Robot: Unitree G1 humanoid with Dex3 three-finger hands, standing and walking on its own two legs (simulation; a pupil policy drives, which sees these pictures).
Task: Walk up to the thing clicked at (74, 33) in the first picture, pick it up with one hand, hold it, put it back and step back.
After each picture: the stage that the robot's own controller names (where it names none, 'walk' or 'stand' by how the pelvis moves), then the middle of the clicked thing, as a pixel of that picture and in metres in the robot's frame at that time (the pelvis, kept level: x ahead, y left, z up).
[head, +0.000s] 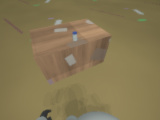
stand; (74, 36) +1.04 +0.27 -0.09
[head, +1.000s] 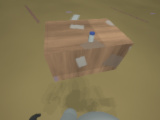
walk; (91, 36) +0.95 +0.04 -0.06
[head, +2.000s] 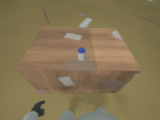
rise first; (81, 54) +0.61 +0.10 -0.05
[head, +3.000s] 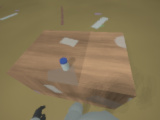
walk; (64, 64) +0.46 +0.27 -0.06
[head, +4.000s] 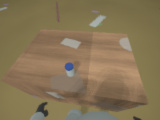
stand; (70, 69) +0.40 +0.18 -0.06
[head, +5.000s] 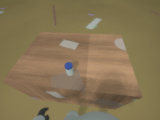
stand; (69, 69) +0.43 +0.20 -0.08
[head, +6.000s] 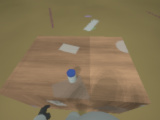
stand; (71, 76) +0.37 +0.16 -0.07
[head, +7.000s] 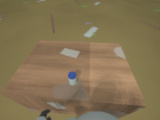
stand; (72, 78) +0.38 +0.16 -0.09
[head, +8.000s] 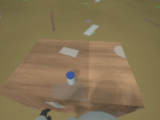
stand; (70, 78) +0.37 +0.17 -0.09
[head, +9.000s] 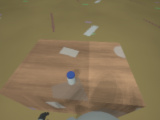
stand; (71, 78) +0.37 +0.17 -0.09
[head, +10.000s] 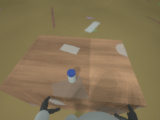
rise first; (71, 76) +0.38 +0.17 -0.09
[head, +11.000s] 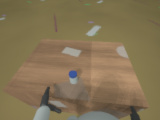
go down; (73, 77) +0.38 +0.16 -0.09
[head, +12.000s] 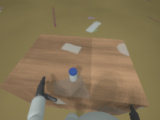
go down; (73, 74) +0.39 +0.15 -0.07
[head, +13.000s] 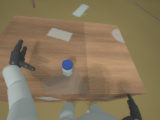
go down; (67, 68) +0.38 +0.14 -0.01
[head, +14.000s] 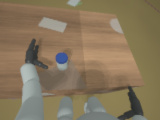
close in; (62, 62) +0.40 +0.16 +0.02
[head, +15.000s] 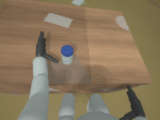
close in; (67, 55) +0.43 +0.14 +0.05
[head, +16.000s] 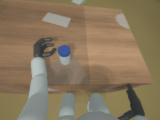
lift; (64, 55) +0.43 +0.14 +0.06
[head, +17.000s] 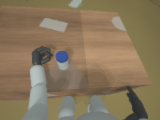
lift; (62, 61) +0.40 +0.15 +0.05
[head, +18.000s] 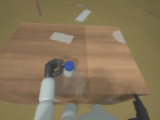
go down; (68, 69) +0.38 +0.14 +0.01
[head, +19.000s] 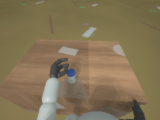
stand; (71, 76) +0.39 +0.16 -0.04
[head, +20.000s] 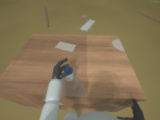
stand; (69, 74) +0.38 +0.16 -0.04
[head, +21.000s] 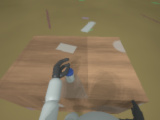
stand; (69, 75) +0.37 +0.16 -0.04
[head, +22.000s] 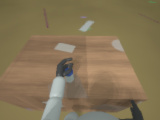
stand; (69, 75) +0.37 +0.16 -0.04
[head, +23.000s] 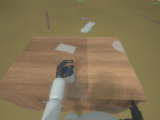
close; (69, 75) +0.38 +0.16 -0.04
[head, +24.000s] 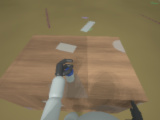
close; (69, 75) +0.38 +0.16 -0.04
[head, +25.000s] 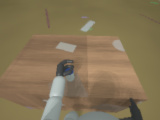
close; (69, 74) +0.38 +0.16 -0.04
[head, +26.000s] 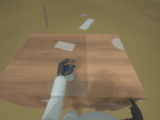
close; (68, 73) +0.38 +0.16 -0.04
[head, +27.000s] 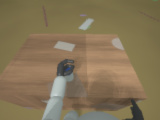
close; (68, 74) +0.38 +0.16 -0.04
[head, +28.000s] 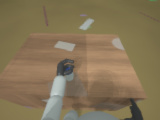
close; (68, 73) +0.38 +0.16 -0.04
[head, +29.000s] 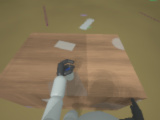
hold; (69, 73) +0.39 +0.16 -0.04
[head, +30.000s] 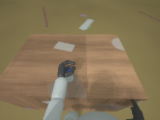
hold; (68, 75) +0.37 +0.16 -0.04
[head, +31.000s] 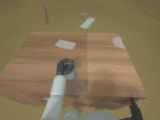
hold; (69, 72) +0.39 +0.16 -0.03
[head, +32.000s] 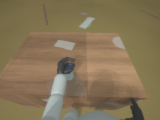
hold; (68, 73) +0.38 +0.16 -0.03
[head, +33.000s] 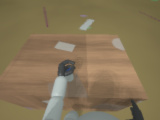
hold; (68, 74) +0.38 +0.17 -0.04
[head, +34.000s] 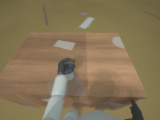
hold; (68, 73) +0.38 +0.16 -0.03
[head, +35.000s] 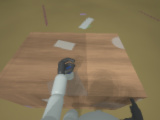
hold; (68, 72) +0.39 +0.16 -0.03
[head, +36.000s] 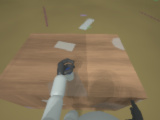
hold; (69, 73) +0.38 +0.16 -0.04
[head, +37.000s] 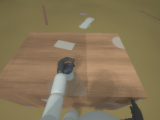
hold; (68, 73) +0.38 +0.16 -0.04
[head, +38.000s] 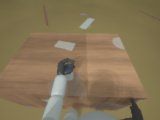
hold; (68, 73) +0.38 +0.16 -0.04
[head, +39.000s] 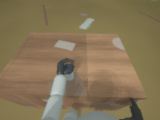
hold; (69, 73) +0.38 +0.16 -0.04
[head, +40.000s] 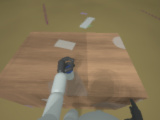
hold; (69, 72) +0.39 +0.16 -0.03
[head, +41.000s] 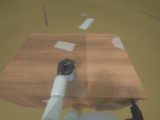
hold; (68, 73) +0.38 +0.16 -0.04
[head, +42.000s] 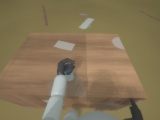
hold; (68, 73) +0.38 +0.16 -0.04
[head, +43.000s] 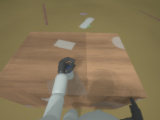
hold; (68, 72) +0.39 +0.16 -0.03
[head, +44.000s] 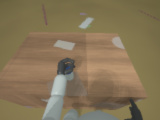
hold; (68, 73) +0.38 +0.16 -0.03
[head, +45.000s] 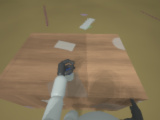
hold; (68, 73) +0.38 +0.16 -0.04
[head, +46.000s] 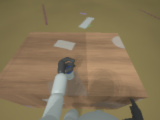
hold; (69, 72) +0.38 +0.16 -0.03
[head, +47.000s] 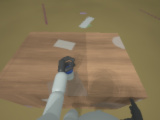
hold; (69, 73) +0.38 +0.16 -0.04
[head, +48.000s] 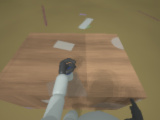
hold; (68, 73) +0.38 +0.16 -0.04
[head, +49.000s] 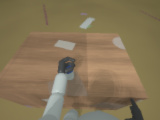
hold; (69, 72) +0.38 +0.16 -0.03
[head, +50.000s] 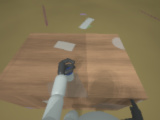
hold; (68, 74) +0.38 +0.16 -0.04
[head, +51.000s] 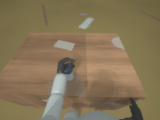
hold; (68, 73) +0.38 +0.16 -0.04
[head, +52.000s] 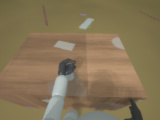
hold; (68, 73) +0.38 +0.16 -0.03
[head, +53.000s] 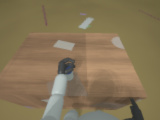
hold; (68, 73) +0.38 +0.16 -0.03
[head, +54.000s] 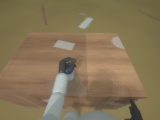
hold; (69, 73) +0.38 +0.16 -0.04
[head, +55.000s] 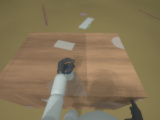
hold; (68, 73) +0.38 +0.16 -0.04
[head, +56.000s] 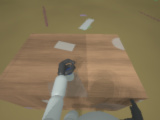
hold; (69, 73) +0.38 +0.16 -0.04
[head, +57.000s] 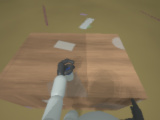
hold; (68, 73) +0.38 +0.16 -0.04
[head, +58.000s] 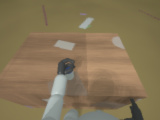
hold; (69, 72) +0.39 +0.16 -0.03
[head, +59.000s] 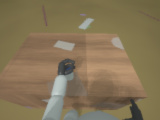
hold; (68, 73) +0.38 +0.16 -0.04
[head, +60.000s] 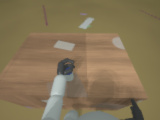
hold; (68, 73) +0.38 +0.16 -0.04
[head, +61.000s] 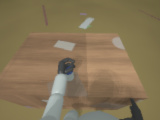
hold; (69, 73) +0.38 +0.16 -0.04
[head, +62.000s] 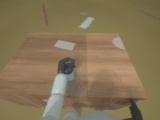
hold; (69, 73) +0.38 +0.16 -0.04
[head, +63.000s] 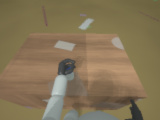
hold; (69, 73) +0.39 +0.16 -0.04
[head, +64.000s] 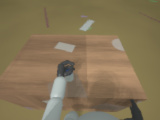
hold; (69, 74) +0.38 +0.16 -0.04
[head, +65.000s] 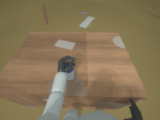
hold; (69, 72) +0.39 +0.16 -0.03
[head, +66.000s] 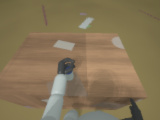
hold; (68, 73) +0.38 +0.16 -0.04
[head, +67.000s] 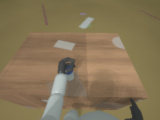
hold; (69, 73) +0.38 +0.16 -0.03
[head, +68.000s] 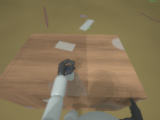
hold; (69, 73) +0.39 +0.16 -0.04
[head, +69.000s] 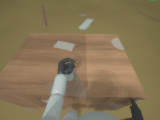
hold; (68, 73) +0.38 +0.16 -0.04
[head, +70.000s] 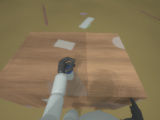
hold; (69, 72) +0.38 +0.16 -0.03
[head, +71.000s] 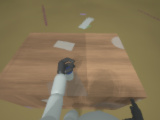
hold; (68, 73) +0.38 +0.16 -0.04
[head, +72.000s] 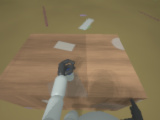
hold; (69, 74) +0.38 +0.16 -0.04
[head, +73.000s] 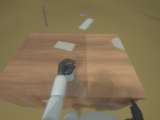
hold; (69, 73) +0.38 +0.16 -0.04
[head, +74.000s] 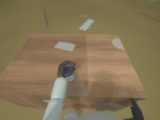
hold; (69, 73) +0.38 +0.16 -0.03
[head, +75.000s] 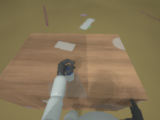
hold; (69, 74) +0.38 +0.16 -0.04
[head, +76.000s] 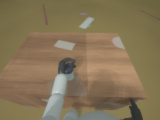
hold; (69, 73) +0.38 +0.16 -0.04
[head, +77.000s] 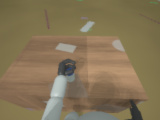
hold; (70, 74) +0.38 +0.16 -0.04
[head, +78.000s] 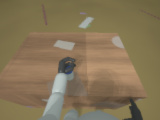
hold; (68, 73) +0.38 +0.16 -0.04
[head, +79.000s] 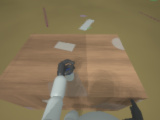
hold; (69, 73) +0.38 +0.16 -0.04
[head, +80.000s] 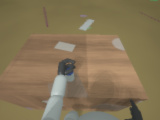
hold; (69, 74) +0.38 +0.16 -0.04
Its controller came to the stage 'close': yes
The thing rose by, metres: 0.00
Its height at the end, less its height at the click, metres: +0.00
